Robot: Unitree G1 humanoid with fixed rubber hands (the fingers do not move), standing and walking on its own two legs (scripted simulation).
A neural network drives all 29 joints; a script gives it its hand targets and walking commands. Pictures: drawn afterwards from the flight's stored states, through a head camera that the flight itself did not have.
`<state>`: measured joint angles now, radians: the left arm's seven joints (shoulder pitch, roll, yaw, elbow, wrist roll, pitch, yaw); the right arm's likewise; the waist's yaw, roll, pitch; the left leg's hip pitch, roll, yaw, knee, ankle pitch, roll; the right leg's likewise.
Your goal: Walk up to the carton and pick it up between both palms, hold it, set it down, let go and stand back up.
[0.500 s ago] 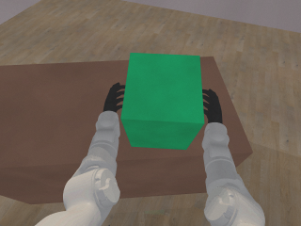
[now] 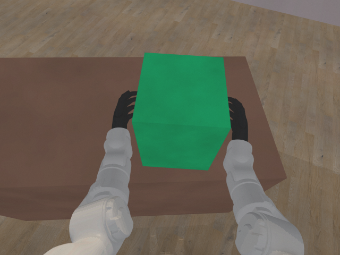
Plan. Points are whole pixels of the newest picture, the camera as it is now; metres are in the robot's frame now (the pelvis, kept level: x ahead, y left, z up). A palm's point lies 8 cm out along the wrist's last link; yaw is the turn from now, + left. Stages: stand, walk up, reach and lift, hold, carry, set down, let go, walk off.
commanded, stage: set down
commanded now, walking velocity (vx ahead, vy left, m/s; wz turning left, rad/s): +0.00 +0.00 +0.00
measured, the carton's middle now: (179, 116) +0.47 +0.01 -0.01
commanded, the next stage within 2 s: none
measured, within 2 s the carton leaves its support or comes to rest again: rests again in 0.14 s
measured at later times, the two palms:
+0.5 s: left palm (119, 126) +0.41 +0.16 +0.03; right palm (241, 137) +0.38 -0.13 +0.03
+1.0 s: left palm (89, 127) +0.38 +0.22 +0.06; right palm (266, 136) +0.37 -0.18 +0.06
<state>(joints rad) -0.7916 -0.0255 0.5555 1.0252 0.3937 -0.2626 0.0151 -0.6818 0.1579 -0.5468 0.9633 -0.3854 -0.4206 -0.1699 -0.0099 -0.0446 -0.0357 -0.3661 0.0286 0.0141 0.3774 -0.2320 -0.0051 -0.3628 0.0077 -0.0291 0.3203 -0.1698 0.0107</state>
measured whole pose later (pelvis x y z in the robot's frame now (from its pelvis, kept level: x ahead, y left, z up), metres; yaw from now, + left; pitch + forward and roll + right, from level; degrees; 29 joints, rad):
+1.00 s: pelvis -0.07 +0.01 -0.03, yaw +0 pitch +20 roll -1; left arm -1.14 0.33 -0.14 1.66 -0.33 -0.35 0.04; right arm -1.04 -0.20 -0.02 1.44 0.28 -0.23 -0.09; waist -0.06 -0.03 -0.23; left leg -0.77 0.02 0.02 0.66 -0.24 0.00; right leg -0.76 0.00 -0.03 0.59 -0.18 0.01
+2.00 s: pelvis -0.05 +0.00 +0.00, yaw +0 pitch +5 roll -1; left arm -1.01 0.40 -0.03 1.20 -0.28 0.11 -0.03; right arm -0.94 -0.24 0.05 1.04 0.38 0.12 -0.17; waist -0.05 -0.04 -0.08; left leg -0.31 0.03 0.01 0.41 -0.19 -0.01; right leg -0.30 0.01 -0.03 0.34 -0.13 0.00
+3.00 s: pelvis -0.04 +0.00 +0.00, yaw +0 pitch -3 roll -1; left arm -0.23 0.26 0.05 0.64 -0.17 -0.10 -0.06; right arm -0.18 -0.12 0.02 0.60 0.24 -0.15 -0.13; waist -0.01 -0.05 0.01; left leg -0.11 0.03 0.02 0.39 -0.22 -0.01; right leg -0.11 0.01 -0.03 0.33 -0.17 0.00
